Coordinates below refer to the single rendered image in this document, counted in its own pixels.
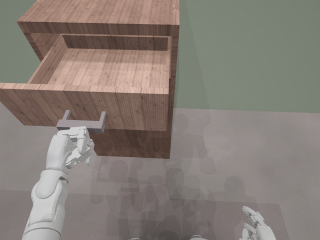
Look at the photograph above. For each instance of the cabinet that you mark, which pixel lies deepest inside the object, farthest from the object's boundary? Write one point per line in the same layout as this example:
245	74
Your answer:
45	20

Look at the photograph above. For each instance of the robot right hand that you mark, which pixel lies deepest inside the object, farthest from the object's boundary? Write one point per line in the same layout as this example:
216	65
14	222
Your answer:
262	231

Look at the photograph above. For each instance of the handle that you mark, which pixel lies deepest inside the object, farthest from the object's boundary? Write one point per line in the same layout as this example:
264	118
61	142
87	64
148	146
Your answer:
97	127

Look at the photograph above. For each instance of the drawer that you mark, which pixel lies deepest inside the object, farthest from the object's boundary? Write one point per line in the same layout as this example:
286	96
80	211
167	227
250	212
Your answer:
126	76

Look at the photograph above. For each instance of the left robot forearm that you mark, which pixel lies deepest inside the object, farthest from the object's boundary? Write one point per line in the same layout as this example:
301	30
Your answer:
47	216

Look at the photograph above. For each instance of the robot right shin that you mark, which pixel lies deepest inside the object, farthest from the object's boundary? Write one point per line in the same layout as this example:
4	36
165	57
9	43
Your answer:
195	236

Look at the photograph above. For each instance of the robot left hand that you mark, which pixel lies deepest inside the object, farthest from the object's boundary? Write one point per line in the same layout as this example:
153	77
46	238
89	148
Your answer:
69	147

